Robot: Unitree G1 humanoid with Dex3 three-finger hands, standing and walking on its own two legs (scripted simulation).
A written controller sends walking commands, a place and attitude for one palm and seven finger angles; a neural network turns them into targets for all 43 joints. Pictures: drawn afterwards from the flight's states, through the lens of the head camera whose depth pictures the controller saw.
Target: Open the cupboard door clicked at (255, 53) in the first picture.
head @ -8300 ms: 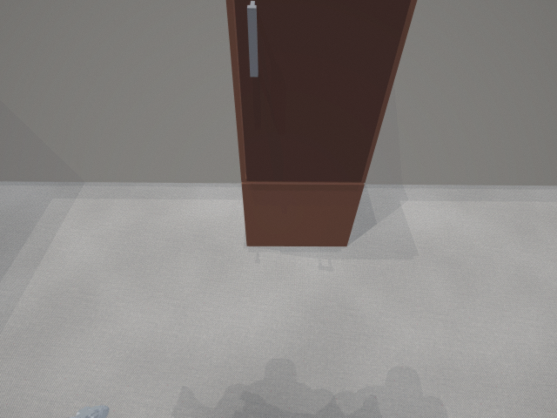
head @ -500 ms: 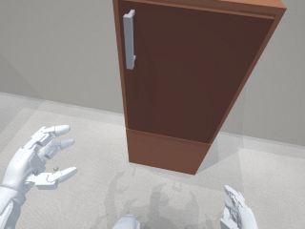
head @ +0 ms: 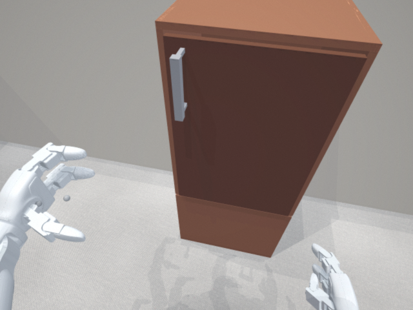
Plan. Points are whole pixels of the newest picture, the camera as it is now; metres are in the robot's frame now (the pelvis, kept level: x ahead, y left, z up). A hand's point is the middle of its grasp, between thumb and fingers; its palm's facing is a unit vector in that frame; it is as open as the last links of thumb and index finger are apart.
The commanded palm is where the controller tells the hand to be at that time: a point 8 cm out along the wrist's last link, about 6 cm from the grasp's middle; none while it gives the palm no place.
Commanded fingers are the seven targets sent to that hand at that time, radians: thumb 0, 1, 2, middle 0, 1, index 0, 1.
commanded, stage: raise the hand with hooked fingers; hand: left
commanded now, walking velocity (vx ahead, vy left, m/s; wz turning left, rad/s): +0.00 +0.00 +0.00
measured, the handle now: (180, 86) +0.55 +0.12 +0.17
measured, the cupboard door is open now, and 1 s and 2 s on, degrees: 0 0 0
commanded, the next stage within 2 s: move the hooked fingers beside the handle in 0.84 s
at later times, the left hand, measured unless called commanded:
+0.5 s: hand (66, 155) +0.29 +0.26 +0.19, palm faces -0.07 -0.99 -0.07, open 14.0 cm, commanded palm +0.26 +0.30 +0.19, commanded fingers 0.00 -0.50 0.30 -0.30 -1.20 -0.30 -1.20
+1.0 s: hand (69, 158) +0.29 +0.25 +0.18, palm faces -0.06 -1.00 -0.06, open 14.0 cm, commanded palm +0.27 +0.30 +0.19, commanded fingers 0.00 -0.50 0.30 -0.30 -1.20 -0.30 -1.20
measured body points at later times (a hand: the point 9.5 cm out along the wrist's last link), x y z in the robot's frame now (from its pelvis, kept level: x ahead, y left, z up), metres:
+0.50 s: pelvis +0.00 -0.02 +0.01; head -0.02 -0.03 +0.46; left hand +0.29 +0.31 +0.20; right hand +0.17 -0.26 -0.06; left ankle +0.05 +0.10 -0.72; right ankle -0.04 -0.13 -0.72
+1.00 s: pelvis +0.00 -0.02 +0.01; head -0.02 -0.03 +0.46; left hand +0.29 +0.31 +0.19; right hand +0.18 -0.25 -0.05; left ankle +0.05 +0.10 -0.72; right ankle -0.04 -0.13 -0.72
